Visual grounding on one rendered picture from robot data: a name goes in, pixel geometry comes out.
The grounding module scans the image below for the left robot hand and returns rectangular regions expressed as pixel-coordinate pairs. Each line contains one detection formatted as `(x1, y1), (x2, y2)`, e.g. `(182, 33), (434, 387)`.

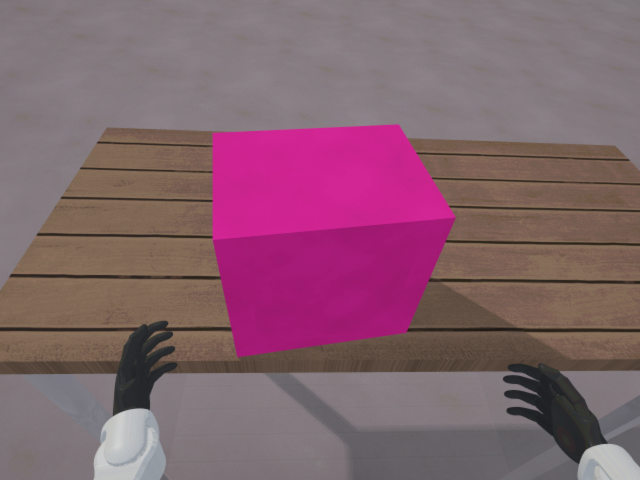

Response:
(113, 321), (177, 416)

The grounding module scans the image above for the right robot hand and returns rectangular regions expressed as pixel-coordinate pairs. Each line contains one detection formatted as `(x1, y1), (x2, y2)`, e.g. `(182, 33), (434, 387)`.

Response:
(503, 363), (608, 464)

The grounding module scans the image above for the robot left forearm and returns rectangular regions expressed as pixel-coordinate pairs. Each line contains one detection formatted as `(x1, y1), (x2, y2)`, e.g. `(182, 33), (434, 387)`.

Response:
(94, 409), (166, 480)

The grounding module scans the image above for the robot right forearm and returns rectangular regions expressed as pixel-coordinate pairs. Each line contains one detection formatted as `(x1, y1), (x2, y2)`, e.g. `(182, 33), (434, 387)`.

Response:
(578, 444), (640, 480)

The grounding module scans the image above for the carton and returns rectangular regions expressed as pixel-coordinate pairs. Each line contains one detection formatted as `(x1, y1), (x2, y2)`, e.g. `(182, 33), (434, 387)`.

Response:
(213, 124), (456, 357)

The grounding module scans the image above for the table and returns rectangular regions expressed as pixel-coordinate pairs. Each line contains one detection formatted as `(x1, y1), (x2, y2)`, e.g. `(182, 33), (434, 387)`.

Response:
(0, 127), (640, 443)

